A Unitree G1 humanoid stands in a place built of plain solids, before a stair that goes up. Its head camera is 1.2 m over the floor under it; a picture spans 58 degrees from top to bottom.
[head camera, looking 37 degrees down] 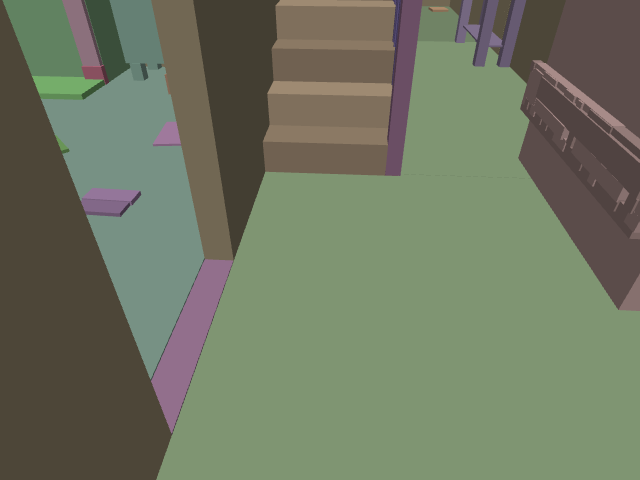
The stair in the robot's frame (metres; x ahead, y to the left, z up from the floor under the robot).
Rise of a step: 0.19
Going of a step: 0.24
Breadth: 0.77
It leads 4 degrees to the right of straight ahead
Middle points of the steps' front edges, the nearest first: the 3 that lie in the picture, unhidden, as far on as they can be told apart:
2.22 -0.06 0.19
2.46 -0.08 0.38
2.70 -0.10 0.57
